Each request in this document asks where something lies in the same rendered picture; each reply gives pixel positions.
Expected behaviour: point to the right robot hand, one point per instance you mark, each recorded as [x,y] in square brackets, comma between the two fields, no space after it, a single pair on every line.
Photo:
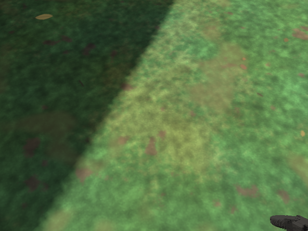
[290,223]

